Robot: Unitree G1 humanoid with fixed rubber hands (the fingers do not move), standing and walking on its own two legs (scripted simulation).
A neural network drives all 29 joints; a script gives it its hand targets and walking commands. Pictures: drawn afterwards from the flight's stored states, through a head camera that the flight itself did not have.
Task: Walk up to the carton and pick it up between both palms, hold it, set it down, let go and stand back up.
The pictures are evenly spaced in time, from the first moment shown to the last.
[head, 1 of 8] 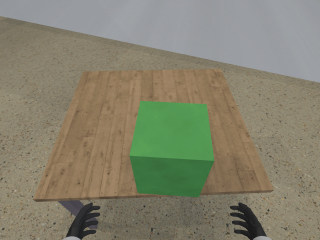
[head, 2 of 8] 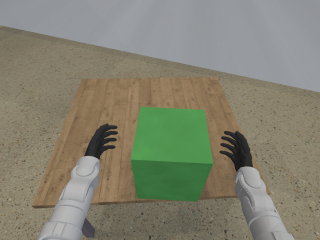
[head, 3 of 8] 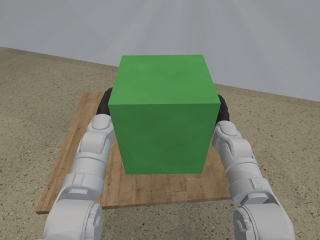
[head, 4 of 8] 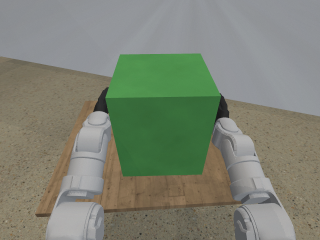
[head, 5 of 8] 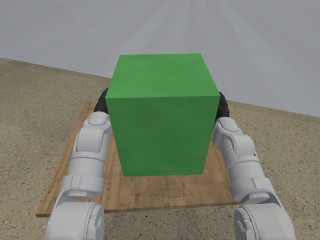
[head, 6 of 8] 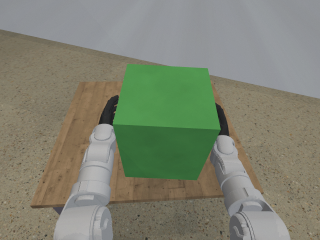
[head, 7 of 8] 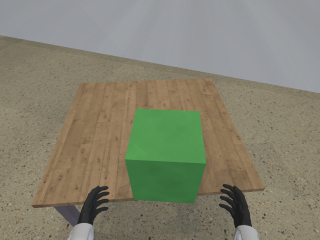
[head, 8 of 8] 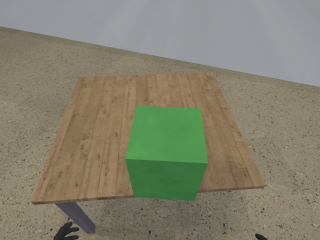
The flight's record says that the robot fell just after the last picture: no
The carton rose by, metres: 0.27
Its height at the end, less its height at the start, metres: +0.00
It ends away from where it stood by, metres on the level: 0.02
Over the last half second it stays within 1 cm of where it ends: yes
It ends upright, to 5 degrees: yes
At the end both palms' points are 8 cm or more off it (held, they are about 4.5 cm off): yes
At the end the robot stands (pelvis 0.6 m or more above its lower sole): yes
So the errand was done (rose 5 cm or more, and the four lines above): yes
